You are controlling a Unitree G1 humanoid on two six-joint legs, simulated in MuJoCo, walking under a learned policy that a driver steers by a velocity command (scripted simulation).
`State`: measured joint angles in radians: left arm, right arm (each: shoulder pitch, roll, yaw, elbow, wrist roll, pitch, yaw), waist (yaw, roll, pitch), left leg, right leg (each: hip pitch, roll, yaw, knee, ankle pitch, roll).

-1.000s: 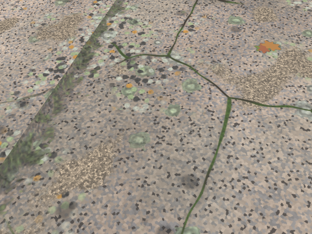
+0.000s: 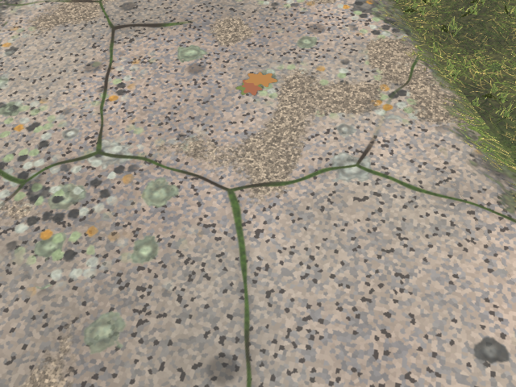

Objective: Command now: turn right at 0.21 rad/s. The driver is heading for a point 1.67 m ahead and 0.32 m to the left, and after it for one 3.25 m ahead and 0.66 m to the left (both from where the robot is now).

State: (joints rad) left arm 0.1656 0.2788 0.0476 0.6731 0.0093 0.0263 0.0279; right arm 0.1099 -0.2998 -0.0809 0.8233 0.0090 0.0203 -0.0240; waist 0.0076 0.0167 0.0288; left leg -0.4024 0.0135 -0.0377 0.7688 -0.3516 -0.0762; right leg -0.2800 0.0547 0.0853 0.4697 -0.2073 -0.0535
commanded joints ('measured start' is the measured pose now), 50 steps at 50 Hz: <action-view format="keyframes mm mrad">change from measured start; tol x4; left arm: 1 4 158 40 -36 -2 -3 -6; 3 -21 134 28 -24 -16 -2 -7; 6 65 67 11 -12 10 -23 -13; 10 -29 113 24 3 12 -6 -5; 50 27 74 11 331 -6 -22 19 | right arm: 1 -33 -78 -10 -62 3 -20 9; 3 19 -60 -3 -39 -4 -31 18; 5 55 -152 -15 -38 -35 -38 15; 6 -4 -158 -13 -28 -31 -35 16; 8 -53 -76 9 -40 -29 -43 22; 50 78 -68 60 197 -14 -45 2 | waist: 1 25 -164 -88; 4 -17 -105 -97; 6 74 161 -111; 20 -14 -22 -41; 50 -14 -15 -6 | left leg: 1 46 4 11 -125 -4 12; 3 175 -4 30 -367 188 38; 4 265 35 -13 -420 311 60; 5 342 162 -129 -404 510 108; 6 263 211 -175 -394 482 201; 7 196 201 -183 -424 337 221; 8 188 160 -152 -426 245 187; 10 176 116 -109 -417 197 137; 23 204 48 -39 -376 182 114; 50 200 21 -28 -415 180 118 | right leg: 1 109 -260 250 -97 269 -178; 4 39 -191 222 -47 206 -87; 5 -13 -114 151 47 78 -31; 6 -11 -31 51 37 -81 18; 8 64 -49 41 11 -21 49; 14 84 -64 69 -16 123 28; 50 118 -64 38 -69 141 54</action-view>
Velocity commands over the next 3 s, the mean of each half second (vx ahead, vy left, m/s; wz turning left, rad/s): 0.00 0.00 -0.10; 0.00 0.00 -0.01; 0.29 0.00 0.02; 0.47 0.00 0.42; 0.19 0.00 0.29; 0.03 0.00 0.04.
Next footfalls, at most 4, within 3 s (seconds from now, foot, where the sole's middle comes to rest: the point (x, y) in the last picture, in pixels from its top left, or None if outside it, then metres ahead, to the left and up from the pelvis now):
0.08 left None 0.04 0.15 -0.78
1.30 right None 0.11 -0.10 -0.78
1.78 left None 0.47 0.12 -0.78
2.22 right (279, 283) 0.77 0.01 -0.78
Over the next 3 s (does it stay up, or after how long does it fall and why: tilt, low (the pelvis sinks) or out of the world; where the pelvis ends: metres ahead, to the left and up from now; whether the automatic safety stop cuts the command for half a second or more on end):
stays up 0.66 0.10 -0.01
